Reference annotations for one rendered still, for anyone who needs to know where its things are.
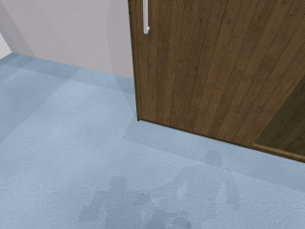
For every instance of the wardrobe door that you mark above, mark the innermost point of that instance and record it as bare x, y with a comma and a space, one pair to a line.
286, 130
221, 68

